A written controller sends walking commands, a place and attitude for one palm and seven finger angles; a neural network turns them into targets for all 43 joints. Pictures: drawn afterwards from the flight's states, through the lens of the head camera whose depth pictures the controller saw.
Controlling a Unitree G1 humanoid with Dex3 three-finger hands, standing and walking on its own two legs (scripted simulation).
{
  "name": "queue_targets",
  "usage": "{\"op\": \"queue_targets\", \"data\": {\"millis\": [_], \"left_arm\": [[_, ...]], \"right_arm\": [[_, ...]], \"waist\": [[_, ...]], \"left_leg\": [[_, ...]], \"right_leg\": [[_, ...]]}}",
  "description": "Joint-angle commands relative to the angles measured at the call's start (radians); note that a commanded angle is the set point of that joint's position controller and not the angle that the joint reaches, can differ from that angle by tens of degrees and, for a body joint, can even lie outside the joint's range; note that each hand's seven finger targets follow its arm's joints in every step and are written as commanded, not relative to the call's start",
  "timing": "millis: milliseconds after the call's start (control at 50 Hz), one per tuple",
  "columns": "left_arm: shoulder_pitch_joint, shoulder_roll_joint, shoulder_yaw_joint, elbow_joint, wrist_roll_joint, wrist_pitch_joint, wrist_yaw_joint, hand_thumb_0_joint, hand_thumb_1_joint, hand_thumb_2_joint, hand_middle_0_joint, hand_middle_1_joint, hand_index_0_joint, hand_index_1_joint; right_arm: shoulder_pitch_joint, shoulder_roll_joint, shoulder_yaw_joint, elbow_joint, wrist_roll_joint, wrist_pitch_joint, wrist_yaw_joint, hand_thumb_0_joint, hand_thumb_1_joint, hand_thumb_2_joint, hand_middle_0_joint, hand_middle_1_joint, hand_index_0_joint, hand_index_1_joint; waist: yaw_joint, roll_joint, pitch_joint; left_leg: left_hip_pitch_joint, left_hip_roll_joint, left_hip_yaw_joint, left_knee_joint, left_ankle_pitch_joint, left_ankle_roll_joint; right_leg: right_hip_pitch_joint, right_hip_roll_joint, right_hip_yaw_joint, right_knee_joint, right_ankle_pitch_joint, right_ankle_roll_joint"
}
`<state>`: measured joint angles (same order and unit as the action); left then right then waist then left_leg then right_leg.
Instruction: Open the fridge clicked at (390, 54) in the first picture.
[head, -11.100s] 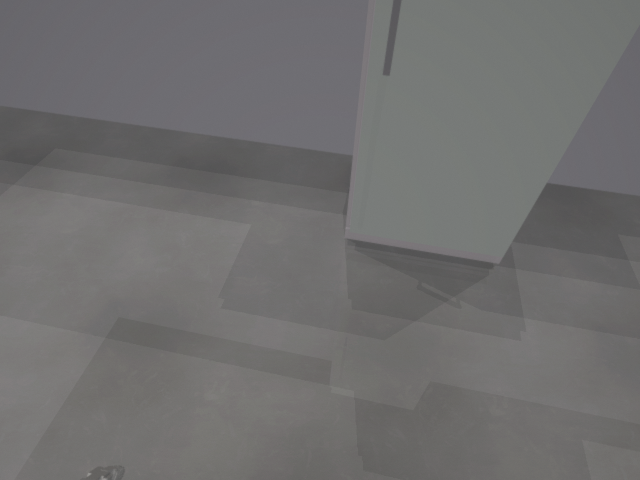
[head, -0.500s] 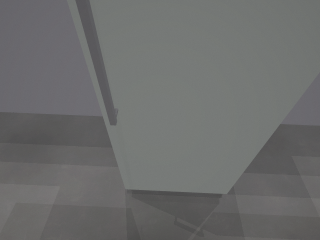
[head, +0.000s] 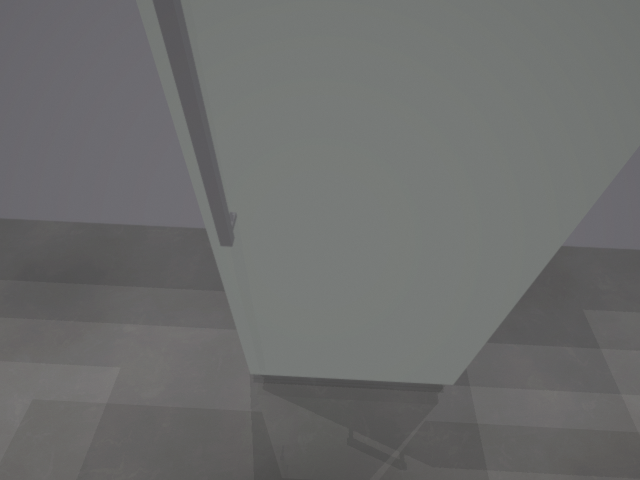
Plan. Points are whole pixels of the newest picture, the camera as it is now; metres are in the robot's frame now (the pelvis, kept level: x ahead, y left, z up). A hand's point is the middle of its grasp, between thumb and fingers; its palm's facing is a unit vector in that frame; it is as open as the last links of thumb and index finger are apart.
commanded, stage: raise the hand to about handle height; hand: left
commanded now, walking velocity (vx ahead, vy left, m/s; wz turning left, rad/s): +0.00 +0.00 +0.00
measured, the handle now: (198, 97) +0.47 +0.18 +0.24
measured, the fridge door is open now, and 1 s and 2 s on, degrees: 0 0 0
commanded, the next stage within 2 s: none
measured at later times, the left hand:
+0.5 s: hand (130, 466) +0.14 +0.22 +0.00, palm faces +0.12 -0.99 -0.05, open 9.3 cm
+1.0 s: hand (80, 383) +0.20 +0.26 +0.07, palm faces +0.06 -1.00 -0.08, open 12.3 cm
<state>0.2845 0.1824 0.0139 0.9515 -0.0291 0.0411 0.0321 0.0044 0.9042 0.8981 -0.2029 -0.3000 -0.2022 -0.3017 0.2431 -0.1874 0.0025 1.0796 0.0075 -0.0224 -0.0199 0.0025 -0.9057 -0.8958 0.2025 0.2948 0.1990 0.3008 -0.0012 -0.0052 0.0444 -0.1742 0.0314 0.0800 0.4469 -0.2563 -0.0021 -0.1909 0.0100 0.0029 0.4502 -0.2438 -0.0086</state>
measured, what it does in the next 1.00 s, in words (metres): stands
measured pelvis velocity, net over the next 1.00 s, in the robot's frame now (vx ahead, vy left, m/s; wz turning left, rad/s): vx -0.01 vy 0.01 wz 0.07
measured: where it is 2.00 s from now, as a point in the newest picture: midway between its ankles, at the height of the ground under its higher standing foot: outside the picture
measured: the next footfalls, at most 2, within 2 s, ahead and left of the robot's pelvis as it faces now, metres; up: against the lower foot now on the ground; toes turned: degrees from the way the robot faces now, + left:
none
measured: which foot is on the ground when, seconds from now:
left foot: down 0.00-1.00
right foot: down 0.00-1.00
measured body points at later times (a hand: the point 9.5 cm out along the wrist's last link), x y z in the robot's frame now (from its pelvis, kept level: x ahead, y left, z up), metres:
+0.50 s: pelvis -0.03 -0.01 -0.06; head +0.00 +0.02 +0.38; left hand +0.13 +0.27 +0.00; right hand +0.22 -0.22 -0.10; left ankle -0.01 +0.12 -0.74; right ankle +0.00 -0.11 -0.74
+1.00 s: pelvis -0.01 +0.01 -0.03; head -0.01 +0.02 +0.42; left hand +0.19 +0.32 +0.08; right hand +0.17 -0.22 -0.09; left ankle -0.01 +0.12 -0.74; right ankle +0.00 -0.11 -0.74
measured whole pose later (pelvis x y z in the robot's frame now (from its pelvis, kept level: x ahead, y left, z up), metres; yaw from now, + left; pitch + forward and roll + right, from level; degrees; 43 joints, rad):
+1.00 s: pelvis -0.01 +0.01 -0.03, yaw +4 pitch +3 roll -2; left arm 0.27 0.36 0.32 -0.03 -0.35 -0.14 -0.38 0.00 -0.12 0.47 -0.28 -0.95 -0.27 -0.95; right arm 0.28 -0.28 0.03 0.61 0.06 -0.31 -0.09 0.01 -0.90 -0.90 0.20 0.30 0.20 0.30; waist 0.02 0.03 -0.06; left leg -0.44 0.01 0.01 0.77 -0.38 0.02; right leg -0.40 -0.02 -0.07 0.71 -0.36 0.01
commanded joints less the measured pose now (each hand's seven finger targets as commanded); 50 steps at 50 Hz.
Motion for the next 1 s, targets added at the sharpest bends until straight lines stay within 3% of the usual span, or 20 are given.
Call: {"op": "queue_targets", "data": {"millis": [0,20,40,60,100,120,160,180,240,280,340,380,440,480,520,580,620,720,860,980], "left_arm": [[0.055,0.095,0.045,-1.110,-0.115,-0.175,0.062,0.000,0.830,0.870,-0.205,-0.345,-0.205,-0.345],[0.060,0.032,0.062,-0.993,-0.148,-0.141,0.058,0.000,0.807,0.860,-0.207,-0.360,-0.207,-0.360],[-0.023,0.052,0.072,-1.023,-0.160,-0.193,0.034,0.000,0.783,0.850,-0.208,-0.375,-0.208,-0.375],[0.060,0.072,0.134,-0.915,-0.169,-0.256,0.001,0.000,0.760,0.840,-0.210,-0.390,-0.210,-0.390],[0.284,-0.002,0.127,-0.752,-0.194,-0.397,-0.119,0.000,0.713,0.820,-0.213,-0.420,-0.213,-0.420],[0.328,-0.007,0.132,-0.725,-0.212,-0.476,-0.189,0.000,0.690,0.810,-0.215,-0.435,-0.215,-0.435],[0.331,0.059,0.173,-0.725,-0.226,-0.613,-0.331,0.000,0.643,0.790,-0.218,-0.465,-0.218,-0.465],[0.347,0.126,0.226,-0.712,-0.224,-0.632,-0.393,0.000,0.620,0.780,-0.220,-0.480,-0.220,-0.480],[0.233,0.166,0.266,-0.928,-0.293,-0.556,-0.449,0.000,0.550,0.750,-0.225,-0.525,-0.225,-0.525],[0.130,0.212,0.321,-1.063,-0.333,-0.523,-0.416,0.000,0.503,0.730,-0.228,-0.555,-0.228,-0.555],[0.031,0.182,0.259,-1.319,-0.304,-0.552,-0.348,0.000,0.433,0.700,-0.233,-0.600,-0.233,-0.600],[-0.049,0.192,0.209,-1.365,-0.273,-0.566,-0.336,0.000,0.387,0.680,-0.237,-0.630,-0.237,-0.630],[-0.047,0.191,0.178,-1.294,-0.256,-0.540,-0.367,0.000,0.317,0.650,-0.242,-0.675,-0.242,-0.675],[-0.030,0.248,0.235,-1.194,-0.267,-0.470,-0.399,0.000,0.270,0.630,-0.245,-0.705,-0.245,-0.705],[0.001,0.273,0.284,-1.190,-0.281,-0.403,-0.422,0.000,0.223,0.610,-0.248,-0.735,-0.248,-0.735],[0.028,0.291,0.353,-1.144,-0.327,-0.317,-0.417,0.000,0.153,0.580,-0.253,-0.780,-0.253,-0.780],[0.026,0.294,0.380,-1.176,-0.347,-0.307,-0.408,0.000,0.107,0.560,-0.257,-0.810,-0.257,-0.810],[0.013,0.274,0.366,-1.192,-0.355,-0.312,-0.405,0.000,-0.010,0.510,-0.265,-0.885,-0.265,-0.885],[-0.119,0.346,0.394,-1.206,-0.346,-0.272,-0.415,0.000,-0.173,0.440,-0.277,-0.990,-0.277,-0.990],[-0.209,0.397,0.443,-1.210,-0.353,-0.233,-0.419,0.000,-0.313,0.380,-0.287,-1.080,-0.287,-1.080]], "right_arm": [[-0.076,-0.125,-0.016,-0.407,0.027,-0.274,-0.075,0.000,-0.900,-0.900,0.200,0.300,0.200,0.300],[-0.052,-0.144,-0.028,-0.371,0.041,-0.284,-0.071,0.000,-0.900,-0.900,0.200,0.300,0.200,0.300],[-0.074,-0.175,-0.044,-0.432,0.035,-0.296,-0.067,0.000,-0.900,-0.900,0.200,0.300,0.200,0.300],[-0.067,-0.182,-0.065,-0.432,0.021,-0.301,-0.060,0.000,-0.900,-0.900,0.200,0.300,0.200,0.300],[-0.088,-0.173,-0.073,-0.489,0.011,-0.307,-0.029,0.000,-0.900,-0.900,0.200,0.300,0.200,0.300],[-0.106,-0.177,-0.081,-0.517,0.004,-0.306,-0.012,0.000,-0.900,-0.900,0.200,0.300,0.200,0.300],[-0.133,-0.192,-0.100,-0.587,0.005,-0.302,0.015,0.000,-0.900,-0.900,0.200,0.300,0.200,0.300],[-0.130,-0.204,-0.108,-0.624,0.011,-0.297,0.026,0.000,-0.900,-0.900,0.200,0.300,0.200,0.300],[-0.143,-0.195,-0.093,-0.729,0.035,-0.281,0.009,0.000,-0.900,-0.900,0.200,0.300,0.200,0.300],[-0.115,-0.188,-0.084,-0.742,0.032,-0.270,-0.012,0.000,-0.900,-0.900,0.200,0.300,0.200,0.300],[-0.066,-0.169,-0.072,-0.739,0.023,-0.273,-0.026,0.000,-0.900,-0.900,0.200,0.300,0.200,0.300],[-0.041,-0.178,-0.058,-0.710,0.014,-0.274,-0.036,0.000,-0.900,-0.900,0.200,0.300,0.200,0.300],[-0.041,-0.183,-0.047,-0.676,0.025,-0.289,-0.049,0.000,-0.900,-0.900,0.200,0.300,0.200,0.300],[-0.055,-0.192,-0.040,-0.665,0.035,-0.290,-0.060,0.000,-0.900,-0.900,0.200,0.300,0.200,0.300],[-0.066,-0.187,-0.038,-0.672,0.043,-0.290,-0.066,0.000,-0.900,-0.900,0.200,0.300,0.200,0.300],[-0.102,-0.174,-0.026,-0.676,0.045,-0.293,-0.071,0.000,-0.900,-0.900,0.200,0.300,0.200,0.300],[-0.101,-0.168,-0.021,-0.680,0.043,-0.297,-0.069,0.000,-0.900,-0.900,0.200,0.300,0.200,0.300],[-0.084,-0.173,-0.020,-0.669,0.043,-0.324,-0.059,0.000,-0.900,-0.900,0.200,0.300,0.200,0.300],[-0.067,-0.196,-0.013,-0.650,0.051,-0.351,-0.075,0.000,-0.900,-0.900,0.200,0.300,0.200,0.300],[-0.072,-0.198,-0.004,-0.638,0.049,-0.359,-0.084,0.000,-0.900,-0.900,0.200,0.300,0.200,0.300]], "waist": [[0.007,0.255,-0.310],[-0.032,0.096,-0.177],[-0.054,0.011,-0.042],[-0.043,-0.092,-0.018],[0.024,-0.189,-0.018],[0.041,-0.211,-0.039],[0.041,-0.190,-0.090],[0.057,-0.090,-0.115],[0.072,-0.031,-0.269],[0.055,-0.009,-0.286],[0.004,0.102,-0.329],[-0.042,0.095,-0.288],[-0.058,0.126,-0.249],[-0.039,0.090,-0.220],[-0.009,0.088,-0.292],[0.030,0.061,-0.289],[0.038,0.025,-0.310],[0.032,0.031,-0.271],[0.027,0.064,-0.226],[0.044,0.100,-0.243]], "left_leg": [[0.140,0.011,-0.057,-0.044,0.323,0.009],[0.048,0.003,-0.074,-0.010,0.226,0.004],[-0.056,-0.010,-0.090,0.027,0.113,0.009],[-0.138,-0.016,-0.084,0.070,0.036,0.007],[-0.287,-0.035,-0.068,0.165,-0.005,-0.010],[-0.358,-0.041,-0.059,0.225,-0.033,-0.014],[-0.451,-0.055,-0.045,0.324,-0.059,-0.018],[-0.447,-0.063,-0.036,0.358,-0.039,-0.012],[-0.464,-0.071,-0.022,0.383,-0.050,0.010],[-0.467,-0.064,-0.042,0.405,-0.064,0.016],[-0.363,-0.038,-0.076,0.414,0.012,0.029],[-0.358,-0.025,-0.099,0.430,0.032,0.035],[-0.360,-0.022,-0.116,0.409,-0.034,0.034],[-0.383,-0.022,-0.122,0.382,-0.060,0.033],[-0.352,-0.025,-0.113,0.354,-0.033,0.032],[-0.343,-0.027,-0.115,0.312,-0.010,0.026],[-0.321,-0.026,-0.116,0.289,0.029,0.025],[-0.278,-0.024,-0.107,0.251,0.066,0.023],[-0.216,-0.020,-0.119,0.183,0.018,0.025],[-0.126,-0.019,-0.121,0.140,0.107,0.023]], "right_leg": [[-0.007,-0.021,-0.053,0.069,0.115,-0.031],[-0.084,-0.022,-0.083,0.045,0.088,-0.011],[-0.172,-0.020,-0.089,0.033,0.039,0.000],[-0.242,-0.014,-0.099,0.045,-0.044,0.003],[-0.315,-0.009,-0.104,0.143,-0.108,-0.006],[-0.356,-0.009,-0.090,0.199,-0.129,-0.008],[-0.369,-0.020,-0.052,0.273,-0.132,-0.017],[-0.352,-0.029,-0.021,0.297,-0.098,-0.030],[-0.336,-0.030,-0.003,0.330,-0.126,-0.013],[-0.350,-0.024,0.026,0.317,-0.172,-0.004],[-0.379,-0.004,-0.011,0.350,-0.032,-0.011],[-0.419,0.008,-0.024,0.365,0.006,-0.013],[-0.441,0.006,-0.032,0.331,-0.064,-0.011],[-0.402,0.008,-0.029,0.295,-0.102,-0.014],[-0.335,-0.003,-0.027,0.271,-0.081,-0.010],[-0.263,-0.005,-0.034,0.240,-0.072,-0.007],[-0.227,-0.006,-0.047,0.235,-0.024,-0.002],[-0.221,0.002,-0.061,0.216,0.033,-0.001],[-0.212,-0.002,-0.071,0.163,-0.029,-0.003],[-0.136,0.003,-0.076,0.131,0.074,-0.012]]}}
